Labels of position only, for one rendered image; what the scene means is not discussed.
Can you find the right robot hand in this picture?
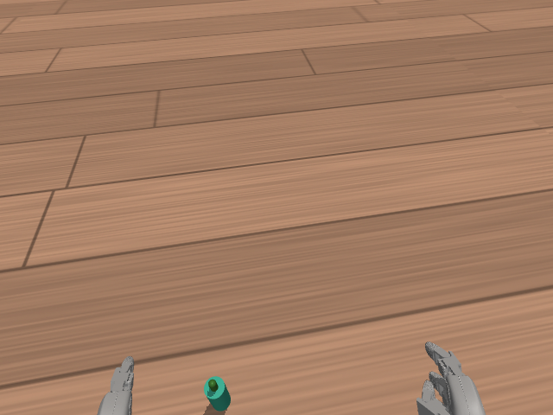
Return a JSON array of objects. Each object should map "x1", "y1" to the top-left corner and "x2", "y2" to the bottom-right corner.
[{"x1": 416, "y1": 342, "x2": 486, "y2": 415}]

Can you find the left robot hand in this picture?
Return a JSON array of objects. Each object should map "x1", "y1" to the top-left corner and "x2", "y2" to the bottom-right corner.
[{"x1": 97, "y1": 356, "x2": 134, "y2": 415}]

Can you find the bottle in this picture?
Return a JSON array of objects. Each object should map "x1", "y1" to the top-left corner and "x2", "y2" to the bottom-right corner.
[{"x1": 204, "y1": 376, "x2": 231, "y2": 412}]

